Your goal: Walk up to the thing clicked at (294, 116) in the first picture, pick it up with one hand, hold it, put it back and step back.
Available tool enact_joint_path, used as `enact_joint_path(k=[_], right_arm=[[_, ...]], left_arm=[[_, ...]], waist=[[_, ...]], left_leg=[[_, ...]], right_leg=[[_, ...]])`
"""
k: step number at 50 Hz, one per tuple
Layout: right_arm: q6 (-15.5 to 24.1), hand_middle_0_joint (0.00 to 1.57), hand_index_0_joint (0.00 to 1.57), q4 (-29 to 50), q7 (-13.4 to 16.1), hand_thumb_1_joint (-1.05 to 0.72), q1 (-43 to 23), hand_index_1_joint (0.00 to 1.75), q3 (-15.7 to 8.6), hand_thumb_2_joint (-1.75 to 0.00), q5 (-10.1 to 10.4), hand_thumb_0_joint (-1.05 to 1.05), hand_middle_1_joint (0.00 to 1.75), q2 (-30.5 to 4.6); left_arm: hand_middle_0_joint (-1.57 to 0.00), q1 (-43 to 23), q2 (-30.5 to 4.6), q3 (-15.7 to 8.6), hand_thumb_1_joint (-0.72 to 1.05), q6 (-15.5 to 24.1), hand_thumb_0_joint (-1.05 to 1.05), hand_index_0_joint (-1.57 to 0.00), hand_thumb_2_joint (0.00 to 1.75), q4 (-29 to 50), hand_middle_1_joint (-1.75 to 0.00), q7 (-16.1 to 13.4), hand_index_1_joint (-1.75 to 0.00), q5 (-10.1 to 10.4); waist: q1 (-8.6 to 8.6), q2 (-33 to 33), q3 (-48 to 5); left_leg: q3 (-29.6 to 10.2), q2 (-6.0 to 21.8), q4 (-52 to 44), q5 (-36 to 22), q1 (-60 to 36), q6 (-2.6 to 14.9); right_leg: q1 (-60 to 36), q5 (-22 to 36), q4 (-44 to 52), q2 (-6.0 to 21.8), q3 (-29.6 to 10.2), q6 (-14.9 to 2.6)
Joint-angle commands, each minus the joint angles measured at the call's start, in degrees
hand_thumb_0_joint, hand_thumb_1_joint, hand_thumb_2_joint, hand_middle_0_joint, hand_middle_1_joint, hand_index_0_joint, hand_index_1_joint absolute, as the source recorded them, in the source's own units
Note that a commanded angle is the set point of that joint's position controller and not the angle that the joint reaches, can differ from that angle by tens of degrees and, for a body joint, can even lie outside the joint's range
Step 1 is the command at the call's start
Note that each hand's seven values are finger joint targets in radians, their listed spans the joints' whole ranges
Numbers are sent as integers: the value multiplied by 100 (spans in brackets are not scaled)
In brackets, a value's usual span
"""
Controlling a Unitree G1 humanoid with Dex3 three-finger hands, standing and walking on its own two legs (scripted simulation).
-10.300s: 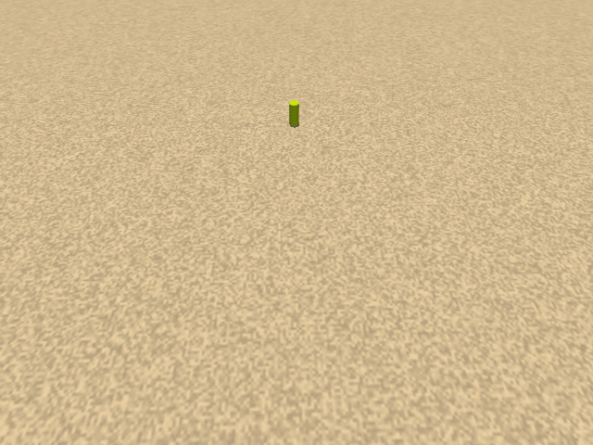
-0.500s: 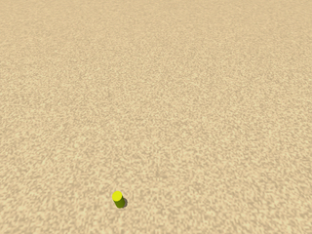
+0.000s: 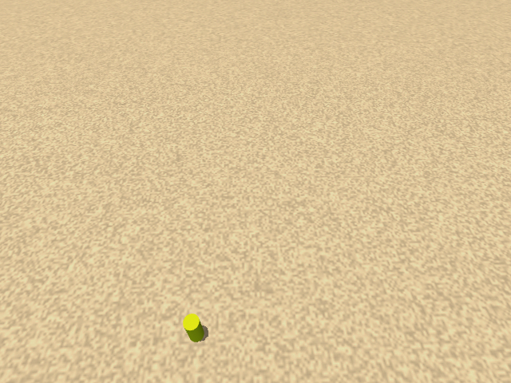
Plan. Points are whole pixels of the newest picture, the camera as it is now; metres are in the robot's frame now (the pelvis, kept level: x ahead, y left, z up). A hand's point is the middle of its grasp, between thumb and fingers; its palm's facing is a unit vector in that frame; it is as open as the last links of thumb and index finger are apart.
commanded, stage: stand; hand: left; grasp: from above
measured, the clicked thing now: (194, 328) +0.42 +0.25 -0.71
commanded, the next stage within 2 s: rise first in 0.02 s
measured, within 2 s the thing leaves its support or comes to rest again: neither
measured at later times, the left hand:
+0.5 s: hand out of the picture +0.15 +0.25 -0.18, palm faces -0.06 -0.93 -0.38, open 11.3 cm
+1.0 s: hand out of the picture +0.13 +0.26 -0.23, palm faces -0.17 -0.87 -0.46, open 14.0 cm
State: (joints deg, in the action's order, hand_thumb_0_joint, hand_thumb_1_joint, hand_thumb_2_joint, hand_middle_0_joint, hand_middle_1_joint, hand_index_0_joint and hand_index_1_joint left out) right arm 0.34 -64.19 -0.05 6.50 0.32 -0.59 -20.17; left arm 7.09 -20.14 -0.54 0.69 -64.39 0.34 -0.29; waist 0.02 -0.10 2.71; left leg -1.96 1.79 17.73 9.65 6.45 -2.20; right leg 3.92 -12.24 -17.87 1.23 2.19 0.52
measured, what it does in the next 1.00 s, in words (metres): lowers itself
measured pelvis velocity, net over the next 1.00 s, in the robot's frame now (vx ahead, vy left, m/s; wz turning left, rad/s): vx -0.01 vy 0.02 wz -0.03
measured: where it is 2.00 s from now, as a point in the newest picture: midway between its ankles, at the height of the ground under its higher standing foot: outside the picture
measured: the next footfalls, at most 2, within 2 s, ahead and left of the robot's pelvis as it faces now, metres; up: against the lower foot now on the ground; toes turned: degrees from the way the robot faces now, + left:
none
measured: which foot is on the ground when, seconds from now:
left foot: down 0.00-1.00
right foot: down 0.00-1.00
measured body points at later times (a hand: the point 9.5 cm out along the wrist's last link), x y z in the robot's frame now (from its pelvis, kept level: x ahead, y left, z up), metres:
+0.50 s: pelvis -0.02 +0.01 -0.03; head +0.04 +0.02 +0.42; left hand +0.15 +0.30 -0.15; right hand +0.08 -0.25 -0.15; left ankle +0.00 +0.14 -0.75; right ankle -0.03 -0.12 -0.75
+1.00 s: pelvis -0.01 +0.02 -0.10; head +0.08 +0.04 +0.34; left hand +0.14 +0.31 -0.20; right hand +0.15 -0.23 -0.18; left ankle +0.00 +0.15 -0.75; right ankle -0.03 -0.12 -0.75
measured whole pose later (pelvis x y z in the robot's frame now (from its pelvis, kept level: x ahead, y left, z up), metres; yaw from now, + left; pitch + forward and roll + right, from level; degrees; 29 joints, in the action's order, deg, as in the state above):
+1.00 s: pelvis -0.01 +0.02 -0.10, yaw -2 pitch +18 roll -2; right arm 7.7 -31.6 1.7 11.6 -1.4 0.1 -12.8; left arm 15.3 -16.9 -6.3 -15.0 -23.3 -2.1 -13.8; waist -1.9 0.4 -7.4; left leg -2.5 2.1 66.0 30.3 53.8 -0.8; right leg 49.9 -31.2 -63.2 0.9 1.0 2.0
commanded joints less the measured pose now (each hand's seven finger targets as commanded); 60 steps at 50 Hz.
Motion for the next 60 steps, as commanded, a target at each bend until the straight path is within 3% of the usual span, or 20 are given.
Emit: enact_joint_path(k=[1,6,7,8,9,10,12,13,15,16,19,23,27,32,38,40,43,47,54,60], right_arm=[[114,20,20,311,72,-90,-213,30,-228,-90,14,0,30,-1225],[104,20,20,291,57,-97,-186,30,-223,-93,6,0,30,-1212],[389,20,20,1896,177,-99,-206,30,-36,-92,398,0,30,-276],[373,20,20,1551,243,-97,117,30,-38,-92,393,0,30,-418],[306,20,20,1580,313,-95,335,30,-160,-92,427,0,30,-612],[274,20,20,1637,319,-95,443,30,-222,-91,396,0,30,-609],[316,20,20,1938,326,-95,437,30,-353,-91,298,0,30,-570],[334,20,20,1977,312,-95,619,30,-407,-91,245,0,30,-538],[352,20,20,2309,217,-95,706,30,-520,-91,168,0,30,-498],[360,20,20,2457,205,-95,745,30,-520,-91,181,0,30,-435],[367,20,20,2816,193,-92,645,30,-551,-90,227,0,30,-401],[433,20,20,3144,136,-91,515,30,-533,-90,203,0,30,-331],[569,20,20,3301,116,-92,708,30,-568,-91,178,0,30,-267],[753,20,20,3534,169,-92,702,30,-589,-91,149,0,30,-218],[858,20,20,3626,215,-91,775,30,-560,-90,118,0,30,-161],[907,20,20,3772,230,-91,685,30,-576,-90,109,0,30,-183],[944,20,20,3745,233,-91,764,30,-557,-90,91,0,30,-162],[1005,20,20,3950,245,-90,643,30,-532,-90,87,0,30,-139],[1082,20,20,4148,282,-89,503,30,-511,-90,80,0,30,-83],[1183,20,20,4138,322,-89,435,30,-492,-90,93,0,30,-89]], left_arm=[[-20,-91,-1237,-219,90,96,0,-20,90,338,-30,-89,-30,-20],[-18,-89,-1248,-204,82,106,0,-20,97,341,-38,-87,-38,-24],[-23,-2099,-313,-216,74,643,0,-19,95,2351,-46,-151,-46,274],[-23,-2658,-619,-316,66,613,0,-21,91,2161,-54,-179,-54,258],[-22,-1606,-1167,-671,60,402,0,-21,87,1246,-62,-208,-62,143],[-21,-1330,-1186,-745,52,261,0,-23,84,709,-70,-151,-70,30],[-19,-1753,-1318,-868,37,259,0,-22,83,644,-83,-30,-79,-238],[-17,-1374,-1236,-934,29,189,0,-21,83,364,-88,-8,-84,-387],[-15,-737,-1234,-1172,13,83,0,-20,83,499,-97,17,-92,-633],[-15,-599,-1132,-1152,5,2,0,-20,83,763,-99,-21,-94,-672],[-15,-423,-802,-1041,-19,-422,0,-19,84,1226,-100,-149,-96,-706],[-12,-678,-817,-1029,-45,-808,0,-14,90,1730,-103,-250,-101,-827],[-11,-621,-890,-1154,-50,-835,0,-13,93,2549,-104,-298,-103,-975],[-10,-205,-690,-1050,-54,-891,0,-10,95,3239,-106,-313,-105,-1119],[-8,666,-575,-961,-53,-1203,0,-9,95,3904,-107,-321,-106,-1229],[-8,561,-676,-985,-53,-1246,0,-9,95,4477,-107,-340,-106,-1279],[-7,911,-572,-929,-53,-1397,0,-8,94,4489,-108,-352,-107,-1340],[-6,1112,-555,-912,-53,-1487,0,-8,94,4829,-108,-349,-107,-1438],[-6,1261,-609,-944,-52,-1582,0,-8,93,5210,-109,-382,-107,-1555],[-7,1052,-753,-929,-53,-1443,0,-8,94,5394,-107,-453,-106,-1714]], waist=[[28,74,-383],[7,15,-272],[-662,325,-56],[-500,141,-347],[-334,-194,-191],[-301,-334,-328],[-181,-307,-764],[-175,-310,-997],[153,187,-1533],[194,224,-1675],[87,240,-1643],[-13,52,-1417],[-26,278,-1656],[-123,342,-1849],[-179,326,-2158],[-132,422,-2246],[-220,404,-2313],[-167,446,-2429],[-186,477,-2386],[-228,451,-2555]], left_leg=[[-325,563,-93,-1166,-189,255],[-330,541,-144,-872,-110,254],[525,-297,279,29,503,253],[473,-299,342,97,442,279],[465,-255,367,90,577,284],[432,-278,596,55,757,306],[413,-276,972,-43,997,312],[365,-278,1177,-165,1155,295],[391,-352,1480,-328,1406,226],[377,-329,1467,-419,1331,204],[361,-305,1496,-482,1355,176],[321,-226,1961,-55,1917,192],[299,-173,2465,147,2278,182],[205,-104,2942,303,2643,180],[132,-58,3427,-32,2930,200],[116,-37,3592,-214,2994,200],[61,-14,3811,-366,3155,211],[28,-12,3999,-396,3315,202],[75,-79,4270,515,3871,230],[94,-102,4719,524,4257,265]], right_leg=[[59,1045,266,655,-476,-163],[152,822,335,652,-505,-151],[1396,548,-44,31,-206,-55],[1120,428,-110,28,-129,-26],[1061,250,-131,-47,-27,-37],[1199,219,-295,-52,-30,-67],[1332,385,-722,-39,-44,-78],[1437,511,-991,-59,-31,-90],[1368,531,-1329,-56,-61,-148],[1369,550,-1376,-90,-55,-164],[1534,558,-1406,-137,-12,-154],[2166,55,-1801,-179,37,-130],[2695,-141,-2393,-187,2,-117],[3257,-283,-2928,-189,-6,-117],[3459,-18,-3351,-192,-7,-104],[3595,59,-3506,-184,4,-115],[3788,113,-3706,-190,34,-119],[4007,50,-3950,-206,59,-139],[4382,-482,-4116,-211,34,-133],[4736,-445,-4473,-213,13,-130]])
